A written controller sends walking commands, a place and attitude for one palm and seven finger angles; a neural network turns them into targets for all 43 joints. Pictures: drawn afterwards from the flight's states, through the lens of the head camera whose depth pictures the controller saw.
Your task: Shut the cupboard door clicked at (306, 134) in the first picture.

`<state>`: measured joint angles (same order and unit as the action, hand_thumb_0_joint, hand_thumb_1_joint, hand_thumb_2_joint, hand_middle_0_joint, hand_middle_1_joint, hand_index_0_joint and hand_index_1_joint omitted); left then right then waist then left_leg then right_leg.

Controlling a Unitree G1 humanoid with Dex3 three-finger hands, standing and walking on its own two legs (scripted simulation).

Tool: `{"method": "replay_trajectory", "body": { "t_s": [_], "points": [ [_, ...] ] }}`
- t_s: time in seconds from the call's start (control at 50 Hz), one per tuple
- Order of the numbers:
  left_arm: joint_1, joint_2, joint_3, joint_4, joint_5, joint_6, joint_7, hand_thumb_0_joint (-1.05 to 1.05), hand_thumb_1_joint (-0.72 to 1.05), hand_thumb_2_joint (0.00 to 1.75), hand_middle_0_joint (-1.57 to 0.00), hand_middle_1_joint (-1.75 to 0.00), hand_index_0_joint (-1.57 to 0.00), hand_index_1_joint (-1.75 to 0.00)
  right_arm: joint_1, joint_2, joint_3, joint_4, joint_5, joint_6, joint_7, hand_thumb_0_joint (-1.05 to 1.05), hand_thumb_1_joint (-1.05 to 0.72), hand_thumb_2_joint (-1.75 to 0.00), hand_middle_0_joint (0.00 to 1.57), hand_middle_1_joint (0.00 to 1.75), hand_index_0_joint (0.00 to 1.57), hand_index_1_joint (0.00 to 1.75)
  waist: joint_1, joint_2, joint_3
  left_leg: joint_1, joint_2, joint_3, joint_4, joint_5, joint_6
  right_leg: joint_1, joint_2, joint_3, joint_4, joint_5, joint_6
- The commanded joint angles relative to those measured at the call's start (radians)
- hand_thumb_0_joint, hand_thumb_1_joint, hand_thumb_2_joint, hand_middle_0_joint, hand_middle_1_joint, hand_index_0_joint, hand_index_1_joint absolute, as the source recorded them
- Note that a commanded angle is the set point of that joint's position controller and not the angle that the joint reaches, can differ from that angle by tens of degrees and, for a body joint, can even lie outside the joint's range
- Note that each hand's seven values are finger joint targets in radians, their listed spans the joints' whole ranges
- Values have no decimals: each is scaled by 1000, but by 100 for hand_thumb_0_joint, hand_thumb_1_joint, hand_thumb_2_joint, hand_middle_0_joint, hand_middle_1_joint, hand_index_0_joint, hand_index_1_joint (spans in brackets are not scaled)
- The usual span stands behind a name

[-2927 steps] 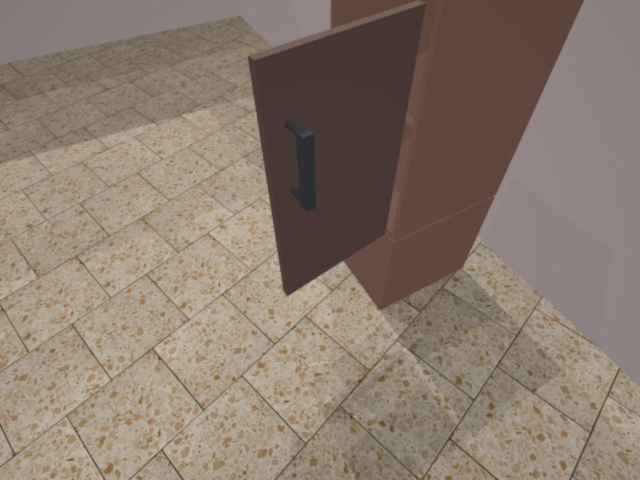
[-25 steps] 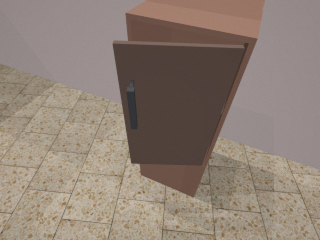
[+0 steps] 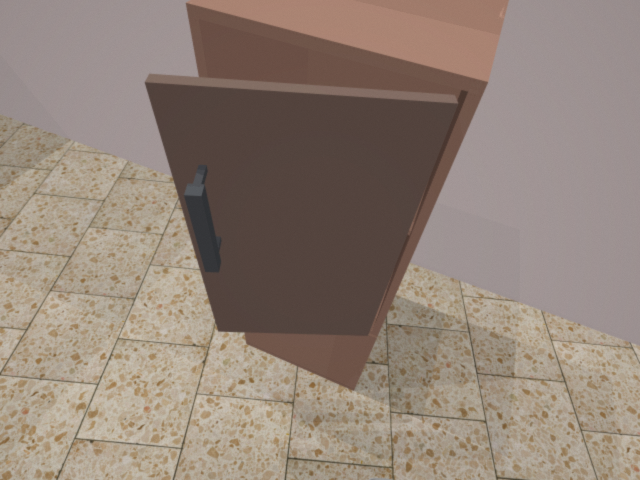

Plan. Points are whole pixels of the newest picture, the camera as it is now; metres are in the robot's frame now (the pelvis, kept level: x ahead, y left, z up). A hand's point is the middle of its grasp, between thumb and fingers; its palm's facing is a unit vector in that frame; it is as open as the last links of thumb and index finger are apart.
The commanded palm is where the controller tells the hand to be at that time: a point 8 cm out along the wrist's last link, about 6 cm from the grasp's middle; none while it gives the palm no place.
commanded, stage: come to a stop and stand still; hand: left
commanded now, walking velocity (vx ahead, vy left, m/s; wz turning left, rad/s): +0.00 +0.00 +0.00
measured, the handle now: (207, 221) +0.43 +0.19 +0.06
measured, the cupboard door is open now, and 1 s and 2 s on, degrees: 23 23 23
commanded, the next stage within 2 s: none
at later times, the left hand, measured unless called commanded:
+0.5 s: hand out of the picture +0.04 +0.15 -0.19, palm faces +0.09 -0.98 -0.18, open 7.3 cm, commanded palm none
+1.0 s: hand out of the picture -0.02 +0.17 -0.16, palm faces +0.02 -0.97 -0.26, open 7.4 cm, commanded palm none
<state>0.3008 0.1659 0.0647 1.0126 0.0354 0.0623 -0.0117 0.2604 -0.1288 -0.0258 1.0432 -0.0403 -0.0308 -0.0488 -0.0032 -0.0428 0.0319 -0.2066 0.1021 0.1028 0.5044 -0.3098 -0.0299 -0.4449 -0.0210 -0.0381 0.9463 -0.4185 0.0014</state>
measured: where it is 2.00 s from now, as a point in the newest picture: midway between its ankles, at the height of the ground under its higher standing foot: outside the picture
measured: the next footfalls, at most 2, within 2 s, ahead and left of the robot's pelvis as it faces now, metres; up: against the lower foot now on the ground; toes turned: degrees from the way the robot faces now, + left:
right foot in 0.10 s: +0.07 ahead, -0.17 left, +0.00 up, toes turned +2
left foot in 0.44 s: +0.05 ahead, +0.06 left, +0.00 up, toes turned +2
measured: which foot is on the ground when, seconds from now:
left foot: down 0.00-0.12, up 0.14-0.42, down 0.44-1.00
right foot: up 0.00-0.08, down 0.10-1.00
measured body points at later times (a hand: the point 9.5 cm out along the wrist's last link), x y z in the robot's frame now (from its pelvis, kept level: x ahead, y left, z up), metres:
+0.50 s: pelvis +0.00 -0.03 -0.01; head +0.02 -0.01 +0.44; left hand +0.03 +0.20 -0.18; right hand +0.08 -0.27 -0.15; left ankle +0.02 +0.04 -0.74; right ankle +0.03 -0.17 -0.73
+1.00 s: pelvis +0.01 -0.01 +0.00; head +0.02 -0.04 +0.45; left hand -0.02 +0.22 -0.14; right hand +0.03 -0.24 -0.17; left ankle +0.02 +0.04 -0.74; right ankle +0.03 -0.17 -0.74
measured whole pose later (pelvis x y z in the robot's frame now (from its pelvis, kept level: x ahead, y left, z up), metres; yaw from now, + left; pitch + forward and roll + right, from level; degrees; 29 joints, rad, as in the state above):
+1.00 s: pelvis +0.01 -0.01 +0.00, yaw +0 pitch +0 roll +1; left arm 0.35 0.14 -0.02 1.09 0.02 0.00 0.03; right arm 0.30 -0.21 0.00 1.02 -0.02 -0.01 -0.01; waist 0.01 0.07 0.01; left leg -0.20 -0.09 0.14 0.41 -0.22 0.11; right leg -0.27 -0.07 0.07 0.51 -0.24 0.01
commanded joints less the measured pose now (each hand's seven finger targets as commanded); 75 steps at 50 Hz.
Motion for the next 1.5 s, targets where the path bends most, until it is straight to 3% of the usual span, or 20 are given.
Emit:
{"method": "replay_trajectory", "body": {
  "t_s": [0.0, 0.04, 0.06, 0.08, 0.1, 0.14, 0.2, 0.26, 0.32, 0.38, 0.4, 0.44, 0.46, 0.48, 0.5, 0.54, 0.62, 0.9, 1.16, 1.48],
  "points": [
    [15, 11, 2, -66, -9, -28, -13, 0, 90, 90, -20, -30, -20, -30, 44, -239, -66, -31, -3, 12, -11, 0, -90, -90, 20, 30, 20, 30, -6, 254, 6, -13, 199, -111, -112, 466, 148, 80, -2, -59, -259, 85, 15],
    [83, 26, 5, -41, -8, -54, -3, 0, 90, 90, -20, -30, -20, -30, 38, -218, -65, -38, 2, 22, -1, 0, -90, -90, 20, 30, 20, 30, 22, 202, -27, -35, 117, -66, 14, 407, 90, 224, 25, -100, -468, 267, 17],
    [126, 78, 12, -23, -8, -74, 6, 0, 90, 90, -20, -30, -20, -30, 57, -180, -60, -40, 9, 21, 8, 0, -90, -90, 20, 30, 20, 30, 38, 94, -71, -84, 57, -38, 104, 255, 46, 335, -43, -25, -525, 423, 11],
    [147, 165, 24, -8, -2, -89, 24, 0, 90, 90, -20, -30, -20, -30, 84, -91, -41, -54, 21, 19, 17, 0, -90, -90, 20, 30, 20, 30, 35, -166, -133, -216, -38, 22, 228, -92, 3, 454, -249, 187, -524, 726, -41],
    [144, 195, 16, -16, -9, -88, 27, 0, 90, 90, -20, -30, -20, -30, 74, -70, -33, -68, 32, 27, 16, 0, -90, -90, 20, 30, 20, 30, 42, -178, -156, -181, -63, -42, 297, -297, 11, 392, -340, 225, -544, 847, -112],
    [58, 170, 4, -19, -4, -92, 41, 0, 90, 90, -20, -30, -20, -30, 48, -65, -33, -65, 35, 39, 9, 0, -90, -90, 20, 30, 20, 30, 27, -277, -102, -216, -56, -75, 371, -304, 17, 345, -331, 251, -517, 958, -166],
    [22, 170, 4, -35, 0, -81, 55, 0, 90, 90, -20, -30, -20, -30, 20, -77, -30, -44, 37, 43, 18, 0, -90, -90, 20, 30, 20, 30, 38, -160, -82, -237, -86, -72, 395, -246, 7, 372, -312, 200, -477, 1054, -182],
    [19, 188, 17, -47, 0, -68, 65, 0, 90, 90, -20, -30, -20, -30, -19, -82, -31, -68, 33, 55, 27, 0, -90, -90, 20, 30, 20, 30, 53, -146, -68, -243, -104, -71, 391, -206, 1, 354, -336, 214, -513, 934, -209],
    [-16, 193, 19, -64, 1, -59, 65, 0, 90, 90, -20, -30, -20, -30, -22, -81, -32, -86, 32, 61, 34, 0, -90, -90, 20, 30, 20, 30, 39, -141, -58, -176, -103, -75, 298, -146, 6, 271, -328, 207, -548, 719, -203],
    [-74, 190, 20, -80, -8, -48, 60, 0, 90, 90, -20, -30, -20, -30, 63, -69, -30, -61, 32, 54, 36, 0, -90, -90, 20, 30, 20, 30, -12, -104, -52, 46, -114, -35, 7, 57, 18, 111, -265, 165, -523, 399, -133],
    [-78, 163, 13, -86, -13, -42, 57, 0, 90, 90, -20, -30, -20, -30, 87, -85, -30, -53, 31, 47, 34, 0, -90, -90, 20, 30, 20, 30, -19, -51, -41, 110, -83, -57, -81, 94, 32, 54, -205, 133, -477, 264, -96],
    [-49, 68, -4, -109, -17, -26, 49, 0, 90, 90, -20, -30, -20, -30, 47, -185, -43, -98, 16, 39, 29, 0, -90, -90, 20, 30, 20, 30, 2, 281, 18, -74, 187, -361, -262, 112, 177, 57, -26, -23, -262, -84, 3],
    [102, 110, -38, -1, -22, -48, 81, 0, 90, 90, -20, -30, -20, -30, -137, -234, -46, -178, 30, 31, 32, 0, -90, -90, 20, 30, 20, 30, 46, 329, -50, -183, 111, -187, -52, 172, 154, 212, -85, 67, -204, 52, -58],
    [81, 150, -24, -57, -12, -51, 67, 0, 90, 90, -20, -30, -20, -30, -158, -174, -31, -225, 19, 42, 47, 0, -90, -90, 20, 30, 20, 30, 75, 329, -53, -204, 14, -154, -69, -82, 115, 184, -52, 17, -313, 45, -53],
    [39, 162, -31, -63, -5, -56, 59, 0, 90, 90, -20, -30, -20, -30, -113, -156, -21, -235, 17, 42, 49, 0, -90, -90, 20, 30, 20, 30, 34, 291, 8, -208, 0, -175, -93, -200, 94, 118, -68, 54, -377, -27, -66],
    [-6, 153, -35, -79, -4, -57, 48, 0, 90, 90, -20, -30, -20, -30, -22, -160, -17, -233, 16, 35, 49, 0, -90, -90, 20, 30, 20, 30, -5, 260, 24, -169, 31, -248, -200, -231, 94, 78, -26, 15, -354, 5, -53],
    [50, 91, -52, -44, -6, -52, 43, 0, 90, 90, -20, -30, -20, -30, -10, -200, -23, -226, 22, 28, 40, 0, -90, -90, 20, 30, 20, 30, 19, 90, 59, -189, 90, -301, -292, -280, 121, 121, -15, 14, -326, 67, -30],
    [78, 89, -66, 35, -16, -77, 47, 0, 90, 90, -20, -30, -20, -30, 54, -176, 1, -97, 23, 3, 34, 0, -90, -90, 20, 30, 20, 30, 2, 21, 49, -31, 20, -226, -294, -103, 83, 113, -50, 133, -492, 136, -44],
    [37, 71, -66, 96, -24, -86, 54, 0, 90, 90, -20, -30, -20, -30, 96, -118, 20, 18, 26, -16, 21, 0, -90, -90, 20, 30, 20, 30, 4, 22, 15, 34, -5, -140, -205, 200, 85, 202, -74, 143, -508, 301, -35],
    [10, 80, -62, 99, -26, -91, 58, 0, 90, 90, -20, -30, -20, -30, 90, -100, 20, 62, 26, -8, 11, 0, -90, -90, 20, 30, 20, 30, -2, 41, 0, 110, 2, -106, -157, 313, 68, 242, -77, 149, -526, 459, -48]
  ]
}}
